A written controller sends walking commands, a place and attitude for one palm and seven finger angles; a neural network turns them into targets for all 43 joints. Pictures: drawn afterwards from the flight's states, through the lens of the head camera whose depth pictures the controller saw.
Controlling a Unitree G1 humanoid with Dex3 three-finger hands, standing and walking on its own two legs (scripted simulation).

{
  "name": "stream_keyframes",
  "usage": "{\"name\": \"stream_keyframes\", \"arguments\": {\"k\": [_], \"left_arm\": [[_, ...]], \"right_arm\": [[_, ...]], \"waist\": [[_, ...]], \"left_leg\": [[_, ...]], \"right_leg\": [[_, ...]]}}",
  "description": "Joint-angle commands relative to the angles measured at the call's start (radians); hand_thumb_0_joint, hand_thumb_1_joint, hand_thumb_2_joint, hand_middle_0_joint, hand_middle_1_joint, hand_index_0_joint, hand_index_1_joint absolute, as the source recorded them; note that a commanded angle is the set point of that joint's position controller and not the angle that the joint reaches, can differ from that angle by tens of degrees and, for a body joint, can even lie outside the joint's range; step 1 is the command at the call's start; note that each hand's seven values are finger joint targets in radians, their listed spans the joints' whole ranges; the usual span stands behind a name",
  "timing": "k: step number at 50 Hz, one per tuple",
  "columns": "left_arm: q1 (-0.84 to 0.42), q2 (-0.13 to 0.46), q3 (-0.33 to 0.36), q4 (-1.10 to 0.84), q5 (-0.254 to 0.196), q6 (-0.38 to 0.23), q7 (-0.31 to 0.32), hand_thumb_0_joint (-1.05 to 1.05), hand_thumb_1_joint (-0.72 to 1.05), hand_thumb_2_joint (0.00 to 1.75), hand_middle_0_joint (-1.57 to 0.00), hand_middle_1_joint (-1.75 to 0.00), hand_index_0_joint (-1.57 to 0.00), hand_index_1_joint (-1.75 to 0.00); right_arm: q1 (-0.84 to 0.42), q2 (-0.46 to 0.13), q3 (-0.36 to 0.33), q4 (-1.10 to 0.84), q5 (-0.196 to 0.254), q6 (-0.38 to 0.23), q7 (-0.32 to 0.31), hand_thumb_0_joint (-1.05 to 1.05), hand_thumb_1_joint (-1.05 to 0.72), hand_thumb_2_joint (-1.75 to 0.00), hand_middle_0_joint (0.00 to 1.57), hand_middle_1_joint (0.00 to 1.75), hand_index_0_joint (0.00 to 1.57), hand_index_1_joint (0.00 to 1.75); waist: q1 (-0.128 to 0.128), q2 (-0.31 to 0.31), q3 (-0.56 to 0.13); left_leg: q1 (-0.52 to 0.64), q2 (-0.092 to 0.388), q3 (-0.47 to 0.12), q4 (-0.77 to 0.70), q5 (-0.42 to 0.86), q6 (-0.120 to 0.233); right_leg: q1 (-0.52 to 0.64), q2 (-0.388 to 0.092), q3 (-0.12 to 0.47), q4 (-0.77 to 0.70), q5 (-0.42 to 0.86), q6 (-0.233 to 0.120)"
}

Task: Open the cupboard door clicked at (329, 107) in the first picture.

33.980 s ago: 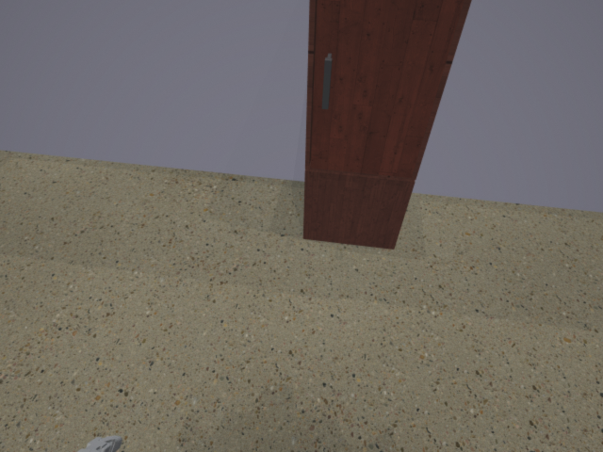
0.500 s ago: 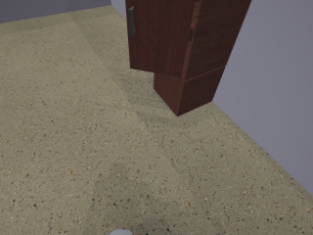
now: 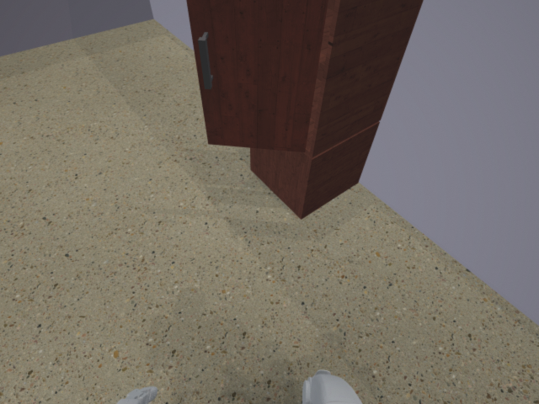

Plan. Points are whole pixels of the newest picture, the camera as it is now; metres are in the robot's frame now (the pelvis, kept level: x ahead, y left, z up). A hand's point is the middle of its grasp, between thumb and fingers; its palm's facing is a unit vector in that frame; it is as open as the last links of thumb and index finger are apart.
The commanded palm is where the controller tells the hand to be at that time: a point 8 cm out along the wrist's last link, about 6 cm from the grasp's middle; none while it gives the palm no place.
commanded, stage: take the last steps up to it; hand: left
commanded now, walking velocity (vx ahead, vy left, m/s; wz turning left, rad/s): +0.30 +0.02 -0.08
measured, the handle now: (207, 61) +0.98 +0.20 +0.00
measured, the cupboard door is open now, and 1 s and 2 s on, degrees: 47 47 47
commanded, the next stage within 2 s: come to a stop and stand still in 0.74 s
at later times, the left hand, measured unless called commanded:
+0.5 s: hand (172, 403) +0.15 +0.16 -0.16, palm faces +0.08 -0.97 -0.21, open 7.3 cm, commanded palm none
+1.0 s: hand (180, 249) +0.45 +0.21 -0.17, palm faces -0.02 -0.96 -0.27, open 7.3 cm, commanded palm none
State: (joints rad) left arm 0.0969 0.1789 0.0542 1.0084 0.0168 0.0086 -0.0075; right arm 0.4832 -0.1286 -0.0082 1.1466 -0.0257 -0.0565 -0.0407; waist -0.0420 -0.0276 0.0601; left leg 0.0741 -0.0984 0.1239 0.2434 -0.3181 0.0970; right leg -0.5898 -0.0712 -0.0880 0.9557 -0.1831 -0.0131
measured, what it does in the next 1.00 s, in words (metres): walks ahead: right foot, then left foot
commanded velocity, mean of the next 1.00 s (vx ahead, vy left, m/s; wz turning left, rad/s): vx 0.15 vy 0.02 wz -0.02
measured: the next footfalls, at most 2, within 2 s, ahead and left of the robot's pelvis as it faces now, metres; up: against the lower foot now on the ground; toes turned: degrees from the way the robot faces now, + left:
right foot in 0.16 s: +0.16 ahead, -0.09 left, +0.00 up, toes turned -7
left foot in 0.66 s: +0.38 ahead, +0.13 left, +0.00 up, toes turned +5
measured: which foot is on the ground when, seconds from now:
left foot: down 0.00-0.16, up 0.18-0.64, down 0.66-1.00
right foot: up 0.00-0.14, down 0.16-0.66, up 0.68-0.96, down 0.98-1.00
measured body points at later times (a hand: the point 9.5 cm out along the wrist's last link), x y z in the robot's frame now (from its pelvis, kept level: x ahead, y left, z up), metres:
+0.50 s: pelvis +0.19 -0.02 +0.01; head +0.23 -0.02 +0.46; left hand +0.15 +0.21 -0.14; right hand +0.26 -0.26 -0.15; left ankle +0.29 +0.16 -0.69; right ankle +0.13 -0.08 -0.74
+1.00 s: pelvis +0.37 +0.00 -0.01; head +0.39 -0.01 +0.44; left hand +0.45 +0.26 -0.15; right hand +0.36 -0.23 -0.17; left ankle +0.34 +0.13 -0.74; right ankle +0.41 -0.10 -0.74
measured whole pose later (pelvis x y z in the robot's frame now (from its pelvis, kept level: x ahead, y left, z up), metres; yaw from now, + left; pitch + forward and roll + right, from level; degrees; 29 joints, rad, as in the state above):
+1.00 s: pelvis +0.37 +0.00 -0.01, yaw -4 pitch -1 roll +3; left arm 0.18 0.21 0.06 1.02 0.02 -0.02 0.02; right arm 0.26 -0.18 -0.03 1.09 -0.02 -0.01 -0.04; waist 0.00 -0.02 0.07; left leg -0.16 0.02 0.16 0.53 -0.34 -0.01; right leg -0.36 -0.08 -0.07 0.62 -0.20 -0.01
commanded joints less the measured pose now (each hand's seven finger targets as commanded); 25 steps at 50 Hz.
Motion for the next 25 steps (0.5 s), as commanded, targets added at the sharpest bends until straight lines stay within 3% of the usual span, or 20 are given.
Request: {"name": "stream_keyframes", "arguments": {"k": [1, 3, 4, 5, 6, 7, 8, 9, 10, 11, 12, 14, 16, 19, 22, 25], "left_arm": [[-0.101, 0.022, -0.012, -0.094, 0.0, -0.034, -0.006, 0.0, 0.9, 0.9, -0.2, -0.3, -0.2, -0.3], [-0.052, 0.024, -0.013, -0.086, -0.002, -0.036, -0.001, 0.0, 0.9, 0.9, -0.2, -0.3, -0.2, -0.3], [0.008, 0.032, -0.009, -0.074, -0.003, -0.041, 0.003, 0.0, 0.9, 0.9, -0.2, -0.3, -0.2, -0.3], [0.098, 0.048, -0.002, -0.05, -0.003, -0.044, 0.007, 0.0, 0.9, 0.9, -0.2, -0.3, -0.2, -0.3], [0.218, 0.073, 0.01, -0.016, -0.002, -0.05, 0.011, 0.0, 0.9, 0.9, -0.2, -0.3, -0.2, -0.3], [0.366, 0.124, 0.03, 0.025, 0.003, -0.059, 0.017, 0.0, 0.9, 0.9, -0.2, -0.3, -0.2, -0.3], [0.447, 0.202, 0.05, 0.049, 0.0, -0.063, 0.022, 0.0, 0.9, 0.9, -0.2, -0.3, -0.2, -0.3], [0.395, 0.211, 0.046, 0.039, -0.016, -0.061, 0.025, 0.0, 0.9, 0.9, -0.2, -0.3, -0.2, -0.3], [0.305, 0.152, 0.039, 0.02, -0.017, -0.062, 0.034, 0.0, 0.9, 0.9, -0.2, -0.3, -0.2, -0.3], [0.235, 0.105, 0.023, 0.008, -0.015, -0.065, 0.037, 0.0, 0.9, 0.9, -0.2, -0.3, -0.2, -0.3], [0.207, 0.062, 0.006, 0.005, -0.01, -0.074, 0.035, 0.0, 0.9, 0.9, -0.2, -0.3, -0.2, -0.3], [0.195, 0.026, -0.003, 0.01, -0.005, -0.088, 0.031, 0.0, 0.9, 0.9, -0.2, -0.3, -0.2, -0.3], [0.223, 0.012, 0.005, 0.023, 0.002, -0.098, 0.03, 0.0, 0.9, 0.9, -0.2, -0.3, -0.2, -0.3], [0.253, 0.055, 0.01, 0.047, -0.004, -0.105, 0.019, 0.0, 0.9, 0.9, -0.2, -0.3, -0.2, -0.3], [0.295, 0.07, 0.007, 0.081, 0.0, -0.105, 0.016, 0.0, 0.9, 0.9, -0.2, -0.3, -0.2, -0.3], [0.332, 0.088, 0.005, 0.105, 0.002, -0.099, 0.018, 0.0, 0.9, 0.9, -0.2, -0.3, -0.2, -0.3]], "right_arm": [[0.128, -0.114, -0.011, 0.01, -0.003, -0.021, -0.01, 0.0, -0.9, -0.9, 0.2, 0.3, 0.2, 0.3], [0.124, -0.136, -0.013, 0.019, 0.0, -0.018, -0.011, 0.0, -0.9, -0.9, 0.2, 0.3, 0.2, 0.3], [0.116, -0.145, -0.016, 0.02, 0.003, -0.016, -0.012, 0.0, -0.9, -0.9, 0.2, 0.3, 0.2, 0.3], [0.088, -0.157, -0.022, 0.016, 0.007, -0.014, -0.012, 0.0, -0.9, -0.9, 0.2, 0.3, 0.2, 0.3], [0.055, -0.161, -0.028, 0.005, 0.014, -0.014, -0.01, 0.0, -0.9, -0.9, 0.2, 0.3, 0.2, 0.3], [0.021, -0.146, -0.032, -0.015, 0.028, -0.017, -0.003, 0.0, -0.9, -0.9, 0.2, 0.3, 0.2, 0.3], [0.029, -0.091, -0.029, -0.046, 0.04, -0.026, 0.001, 0.0, -0.9, -0.9, 0.2, 0.3, 0.2, 0.3], [-0.02, -0.116, -0.037, -0.059, 0.032, -0.015, 0.008, 0.0, -0.9, -0.9, 0.2, 0.3, 0.2, 0.3], [-0.095, -0.087, -0.042, -0.079, 0.025, -0.005, 0.015, 0.0, -0.9, -0.9, 0.2, 0.3, 0.2, 0.3], [-0.121, -0.063, -0.041, -0.082, 0.016, 0.005, 0.021, 0.0, -0.9, -0.9, 0.2, 0.3, 0.2, 0.3], [-0.095, -0.034, -0.033, -0.074, 0.009, 0.019, 0.026, 0.0, -0.9, -0.9, 0.2, 0.3, 0.2, 0.3], [-0.043, -0.009, -0.034, -0.06, 0.002, 0.039, 0.035, 0.0, -0.9, -0.9, 0.2, 0.3, 0.2, 0.3], [-0.072, 0.001, -0.041, -0.067, -0.002, 0.044, 0.041, 0.0, -0.9, -0.9, 0.2, 0.3, 0.2, 0.3], [-0.173, -0.013, -0.041, -0.106, 0.003, 0.038, 0.05, 0.0, -0.9, -0.9, 0.2, 0.3, 0.2, 0.3], [-0.293, -0.034, -0.041, -0.141, 0.005, 0.027, 0.058, 0.0, -0.9, -0.9, 0.2, 0.3, 0.2, 0.3], [-0.393, -0.055, -0.039, -0.169, 0.007, 0.017, 0.062, 0.0, -0.9, -0.9, 0.2, 0.3, 0.2, 0.3]], "waist": [[0.003, 0.098, 0.067], [0.03, 0.112, 0.027], [0.057, 0.112, 0.002], [0.098, 0.121, -0.031], [0.154, 0.094, -0.076], [0.215, 0.034, -0.146], [0.203, -0.146, -0.231], [0.176, -0.049, -0.165], [0.142, 0.033, -0.001], [0.099, 0.04, 0.074], [0.056, 0.01, 0.085], [0.018, -0.068, 0.057], [0.018, -0.052, 0.032], [0.037, -0.053, 0.013], [0.067, -0.104, 0.036], [0.089, -0.109, 0.052]], "left_leg": [[0.05, 0.337, -0.131, 0.042, 0.993, -0.004], [0.025, 0.329, -0.102, 0.119, 1.197, -0.024], [0.015, 0.325, -0.102, 0.181, 1.276, -0.036], [-0.006, 0.315, -0.089, 0.264, 1.273, -0.047], [-0.106, 0.289, -0.08, 0.409, 1.185, -0.059], [-0.324, 0.225, -0.049, 0.657, 0.884, -0.079], [-0.61, 0.046, -0.007, 1.02, -0.135, -0.103], [-0.656, 0.087, -0.133, 1.146, -0.238, -0.072], [-0.718, 0.139, -0.168, 1.121, -0.152, -0.068], [-0.687, 0.175, -0.168, 1.072, -0.076, -0.077], [-0.629, 0.196, -0.163, 1.02, -0.028, -0.085], [-0.552, 0.205, -0.133, 0.917, 0.018, -0.102], [-0.545, 0.205, -0.102, 0.804, 0.048, -0.119], [-0.605, 0.204, -0.079, 0.657, 0.111, -0.137], [-0.626, 0.19, -0.059, 0.538, 0.123, -0.138], [-0.609, 0.168, -0.043, 0.456, 0.114, -0.127]], "right_leg": [[-0.048, 0.029, -0.027, -0.152, -0.037, -0.038], [0.103, 0.085, -0.066, -0.225, -0.076, -0.064], [0.185, 0.111, -0.077, -0.257, -0.09, -0.076], [0.287, 0.123, -0.077, -0.305, -0.072, -0.085], [0.472, 0.109, -0.049, -0.378, 0.005, -0.101], [0.731, -0.033, 0.12, -0.416, 0.146, -0.176], [0.929, -0.355, 0.594, -0.529, 0.389, -0.322], [0.788, -0.408, 0.626, -0.634, 0.299, -0.343], [0.646, -0.358, 0.527, -0.684, 0.202, -0.298], [0.478, -0.307, 0.418, -0.71, 0.186, -0.238], [0.366, -0.257, 0.322, -0.738, 0.159, -0.191], [0.29, -0.194, 0.201, -0.778, 0.104, -0.156], [0.308, -0.164, 0.179, -0.785, 0.108, -0.157], [0.417, -0.153, 0.15, -0.763, 0.232, -0.16], [0.486, -0.166, 0.141, -0.739, 0.312, -0.152], [0.536, -0.187, 0.15, -0.713, 0.373, -0.141]]}}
